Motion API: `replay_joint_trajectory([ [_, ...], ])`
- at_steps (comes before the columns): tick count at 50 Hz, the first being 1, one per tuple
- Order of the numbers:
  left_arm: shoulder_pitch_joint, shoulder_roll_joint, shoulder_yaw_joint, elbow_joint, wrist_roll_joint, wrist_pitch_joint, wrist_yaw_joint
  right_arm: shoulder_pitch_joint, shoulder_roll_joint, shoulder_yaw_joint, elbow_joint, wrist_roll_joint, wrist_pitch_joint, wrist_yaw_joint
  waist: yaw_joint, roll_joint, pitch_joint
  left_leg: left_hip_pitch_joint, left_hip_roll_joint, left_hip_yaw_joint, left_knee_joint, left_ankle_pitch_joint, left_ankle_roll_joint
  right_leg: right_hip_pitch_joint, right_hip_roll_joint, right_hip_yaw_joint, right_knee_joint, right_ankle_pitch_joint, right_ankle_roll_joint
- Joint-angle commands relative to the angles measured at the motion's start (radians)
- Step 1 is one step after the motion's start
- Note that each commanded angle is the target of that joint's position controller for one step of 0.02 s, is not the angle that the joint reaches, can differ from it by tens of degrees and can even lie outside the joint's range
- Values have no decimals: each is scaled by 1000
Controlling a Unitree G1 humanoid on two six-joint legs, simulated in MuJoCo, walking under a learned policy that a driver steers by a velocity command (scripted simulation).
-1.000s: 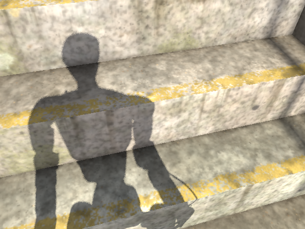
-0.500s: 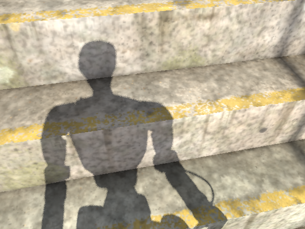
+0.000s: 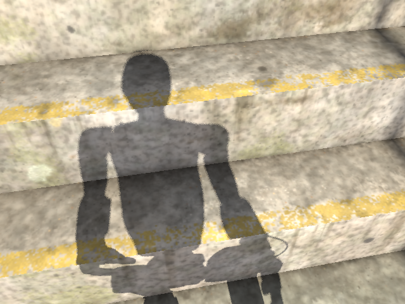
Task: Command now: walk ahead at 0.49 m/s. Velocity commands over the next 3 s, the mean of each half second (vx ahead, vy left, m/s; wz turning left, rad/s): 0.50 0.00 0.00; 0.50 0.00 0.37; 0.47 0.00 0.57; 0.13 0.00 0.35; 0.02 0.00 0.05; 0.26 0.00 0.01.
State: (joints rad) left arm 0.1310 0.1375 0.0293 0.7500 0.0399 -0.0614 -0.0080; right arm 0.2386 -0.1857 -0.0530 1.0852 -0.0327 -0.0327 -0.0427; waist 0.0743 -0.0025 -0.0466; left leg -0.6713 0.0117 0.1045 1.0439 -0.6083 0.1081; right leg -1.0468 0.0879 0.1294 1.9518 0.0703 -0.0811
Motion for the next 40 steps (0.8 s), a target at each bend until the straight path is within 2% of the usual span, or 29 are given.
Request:
replay_joint_trajectory([
  [1, 107, 1, -8, -21, -21, 22, 11, -97, -55, -10, -73, 4, -55, -8, 67, 55, 77, -76, 223, -410, -571, -241, 82, -30, -63, -51, -29, -11, 52],
  [4, 78, 35, 3, -11, -41, 34, 13, -38, -120, -40, -102, 6, -67, -28, 28, 91, 2, 31, 255, -420, -636, -289, 122, 35, -124, -145, -142, -70, 52],
  [6, 71, 26, 3, 2, -36, 41, 4, -52, -112, -50, -120, -9, -56, -32, 22, 102, -29, 69, 233, -369, -595, -244, 128, 104, -141, -183, -210, -93, 39],
  [7, 82, 31, 5, 12, -37, 42, 2, -63, -134, -55, -137, -17, -58, -38, 20, 99, -25, 74, 232, -369, -599, -279, 126, 135, -155, -197, -295, -143, 32],
  [8, 51, 35, 3, -1, -33, 42, -7, 1, -162, -68, -133, -20, -60, -41, -10, 99, -13, 140, 241, -385, -628, -343, 107, 136, -175, -203, -468, -243, 24],
  [9, 14, 28, -3, -18, -28, 42, -14, 15, -161, -74, -145, -25, -52, -45, -29, 101, -7, 164, 242, -390, -629, -330, 98, 193, -175, -220, -623, -312, 20],
  [10, 28, 20, -7, -17, -36, 44, -17, 10, -165, -78, -159, -30, -40, -50, -26, 125, -13, 160, 227, -358, -615, -331, 89, 294, -162, -253, -793, -431, 15],
  [11, 114, 17, -10, -2, -52, 48, -12, -97, -119, -63, -199, -25, -30, -63, 40, 130, -5, 29, 201, -270, -561, -292, 83, 509, -172, -288, -1001, -433, -9],
  [12, 248, 20, -9, 51, -68, 54, -1, -112, -108, -60, -213, -19, -22, -66, 86, 53, 11, -23, 149, -168, -412, -318, 70, 697, -141, -355, -1265, -421, -5],
  [13, 383, 36, 3, 134, -78, 59, 6, -29, -71, -48, -177, -13, -18, -62, 84, -89, -22, -34, 64, -87, -200, -377, 102, 868, -47, -550, -1354, -402, 28],
  [14, 417, -8, -10, 193, -56, 53, 13, 1, 18, -24, -182, -27, -8, -42, 49, -153, -17, -48, -34, -15, 206, -234, 93, 880, -68, -446, -1362, -357, 51],
  [15, 384, -33, -28, 178, 14, 38, 19, -62, 142, 8, -212, -8, -18, -12, 37, -136, 7, -210, -109, -171, 731, 61, 59, 860, -141, -232, -1251, -358, 87],
  [16, 270, 93, -15, 95, 86, 13, 26, 55, 160, 4, -305, 29, -4, -5, -110, -263, -119, -432, -93, -277, 983, 292, -34, 877, -452, 425, -1547, -726, -23],
  [17, 166, 111, 5, 63, 44, 3, 33, -28, 108, 5, -363, 13, -15, -9, -121, -145, -99, -542, -46, -208, 1151, 438, -94, 857, -595, 625, -1758, -896, -32],
  [18, 137, 107, 7, 37, 21, -9, 50, -117, 92, 13, -400, -31, -18, -6, -105, -30, -25, -522, 24, -207, 1166, 534, -131, 793, -552, 504, -1678, -756, -60],
  [19, 173, 93, 8, 70, 13, -27, 49, -137, 34, 12, -405, -27, -20, 6, -79, 41, 38, -479, 27, -197, 1068, 527, -130, 715, -461, 318, -1600, -686, -72],
  [20, 219, 85, 14, 111, -2, -50, 57, -203, 8, 6, -447, -46, -11, 21, -72, 53, 72, -438, 46, -245, 999, 575, -115, 679, -429, 281, -1553, -672, -88],
  [22, 277, 65, 17, 165, -8, -68, 51, -130, 12, 1, -422, -19, 16, 38, -86, 67, 102, -377, 4, -199, 944, 645, -96, 678, -368, 185, -1526, -637, -104],
  [25, 354, 101, 49, 180, -2, -93, 44, -118, 30, 0, -414, -20, 29, 42, -70, 14, 83, -380, -16, -171, 909, 615, -71, 782, -375, 183, -1572, -578, -134],
  [26, 205, -12, -58, 126, 79, -30, -68, -126, -89, 1, -292, 21, 56, 99, 48, 14, 93, -679, -135, -501, 1024, 734, 68, 731, -420, 288, -1528, -340, -329],
  [27, 229, 2, -55, 124, 80, -2, -123, -49, -97, -13, -260, -1, 62, 109, 20, 26, 74, -735, -125, -555, 1042, 768, 86, 790, -492, 300, -1554, -178, -400],
  [28, 221, 53, -62, 142, 45, -1, -151, 18, -112, -15, -231, -12, 64, 110, -24, 56, -17, -706, -139, -512, 1048, 750, 90, 827, -497, 238, -1599, -129, -405],
  [29, 217, 61, -69, 169, 16, -11, -154, 22, -113, -26, -202, -18, 63, 119, -49, 40, -86, -676, -148, -452, 1126, 730, 105, 856, -447, 162, -1591, -135, -361],
  [30, 243, 36, -82, 216, 17, -24, -140, -18, -100, -21, -188, -18, 62, 122, -40, 6, -114, -734, -147, -414, 1250, 696, 130, 919, -411, 110, -1576, -160, -347],
  [31, 255, -2, -96, 255, 27, -36, -122, -36, -75, -15, -168, -15, 57, 115, -56, 16, -105, -794, -130, -403, 1288, 705, 154, 940, -360, 29, -1562, -189, -271],
  [32, 305, -10, -99, 298, 42, -44, -109, -74, -37, -1, -165, -10, 50, 118, -43, -6, -96, -852, -115, -377, 1314, 698, 185, 976, -335, -33, -1563, -182, -222],
  [34, 350, -23, -99, 346, 53, -49, -94, -131, -9, 19, -164, 15, 37, 124, -23, -32, -94, -935, -69, -345, 1349, 666, 209, 1030, -337, -109, -1585, -147, -183],
  [36, 413, -34, -105, 395, 62, -55, -97, -217, 5, 37, -183, 33, 39, 124, -6, -44, -64, -1045, -28, -345, 1385, 633, 226, 1099, -385, -124, -1617, -125, -177],
  [40, 388, -34, -119, 424, 90, -72, -104, -251, -16, 45, -192, 18, 53, 125, -50, -28, -11, -1095, -14, -301, 1469, 637, 232, 1063, -393, -187, -1673, -105, -180],
])
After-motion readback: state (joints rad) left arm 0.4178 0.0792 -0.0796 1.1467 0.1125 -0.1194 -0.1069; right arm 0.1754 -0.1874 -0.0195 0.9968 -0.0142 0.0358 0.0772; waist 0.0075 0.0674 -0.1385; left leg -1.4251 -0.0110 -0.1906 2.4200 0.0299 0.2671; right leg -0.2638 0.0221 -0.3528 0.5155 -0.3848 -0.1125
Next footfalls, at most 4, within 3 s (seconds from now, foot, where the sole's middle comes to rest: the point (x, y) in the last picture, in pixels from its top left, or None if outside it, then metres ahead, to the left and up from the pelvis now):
0.28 right None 0.11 -0.16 -0.71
1.08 left None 0.34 0.06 -0.50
1.50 right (267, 190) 0.64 -0.08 -0.28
2.00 left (166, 215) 0.55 0.16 -0.28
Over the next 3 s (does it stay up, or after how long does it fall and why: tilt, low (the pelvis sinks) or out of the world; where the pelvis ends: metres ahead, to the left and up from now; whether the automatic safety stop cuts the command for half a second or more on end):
stays up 0.60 0.07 0.49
